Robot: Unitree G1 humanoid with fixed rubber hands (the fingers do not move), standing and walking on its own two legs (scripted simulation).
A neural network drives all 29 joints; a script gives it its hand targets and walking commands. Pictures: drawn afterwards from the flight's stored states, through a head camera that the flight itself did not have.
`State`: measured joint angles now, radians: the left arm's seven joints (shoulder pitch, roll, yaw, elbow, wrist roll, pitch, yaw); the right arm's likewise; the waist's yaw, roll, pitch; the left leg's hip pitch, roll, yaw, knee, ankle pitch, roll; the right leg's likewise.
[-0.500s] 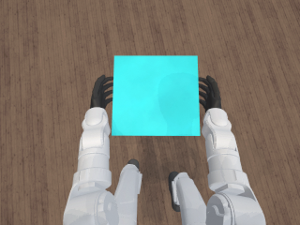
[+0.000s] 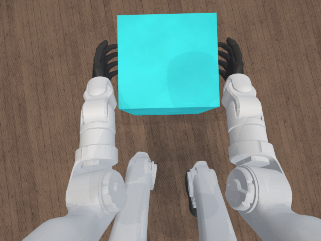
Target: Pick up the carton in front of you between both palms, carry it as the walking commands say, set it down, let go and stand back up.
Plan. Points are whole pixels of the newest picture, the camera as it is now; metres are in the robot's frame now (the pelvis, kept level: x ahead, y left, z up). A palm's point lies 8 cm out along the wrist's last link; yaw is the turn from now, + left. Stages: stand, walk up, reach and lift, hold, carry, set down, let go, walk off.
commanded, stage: set down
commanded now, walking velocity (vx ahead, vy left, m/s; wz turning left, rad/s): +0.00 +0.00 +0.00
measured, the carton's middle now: (166, 75) +0.50 +0.06 -0.18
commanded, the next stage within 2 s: none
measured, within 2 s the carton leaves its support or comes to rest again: rests again in 1.12 s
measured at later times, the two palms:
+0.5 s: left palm (114, 83) +0.48 +0.22 -0.25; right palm (210, 76) +0.53 -0.08 -0.24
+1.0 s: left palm (118, 84) +0.50 +0.22 -0.33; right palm (202, 78) +0.55 -0.08 -0.34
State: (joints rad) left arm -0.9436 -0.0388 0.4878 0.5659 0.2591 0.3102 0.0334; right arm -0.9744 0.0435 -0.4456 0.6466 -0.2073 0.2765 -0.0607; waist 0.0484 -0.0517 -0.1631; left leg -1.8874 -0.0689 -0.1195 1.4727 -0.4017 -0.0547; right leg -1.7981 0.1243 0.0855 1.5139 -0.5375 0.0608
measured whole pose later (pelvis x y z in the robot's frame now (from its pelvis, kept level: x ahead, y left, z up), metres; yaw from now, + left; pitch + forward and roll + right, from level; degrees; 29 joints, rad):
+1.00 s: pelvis -0.01 -0.01 -0.17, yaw -2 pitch +44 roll +1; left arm -1.34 0.18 0.49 0.80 0.08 0.26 0.05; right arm -1.51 -0.22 -0.15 1.01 0.00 0.23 -0.16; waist 0.13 -0.04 0.26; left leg -2.28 -0.04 -0.07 2.07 -0.55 -0.08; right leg -2.22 0.20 0.08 2.14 -0.68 0.08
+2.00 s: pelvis -0.03 -0.01 -0.18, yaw -1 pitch +35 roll +2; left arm -1.49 0.30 0.49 1.11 0.05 0.08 0.02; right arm -1.61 -0.33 -0.09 1.13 0.01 0.14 -0.09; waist 0.12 -0.02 0.50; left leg -2.21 -0.01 -0.04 2.15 -0.55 -0.07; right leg -2.16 0.14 0.05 2.23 -0.68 0.04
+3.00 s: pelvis -0.01 +0.00 -0.01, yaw +0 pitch +49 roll -1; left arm -1.21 0.28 0.37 0.80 -0.08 0.23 0.05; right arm -1.37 -0.35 -0.16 0.94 0.02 0.26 -0.06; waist 0.13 -0.04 -0.02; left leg -1.93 -0.02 -0.04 1.48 -0.40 -0.03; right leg -1.87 0.07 0.05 1.53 -0.51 0.03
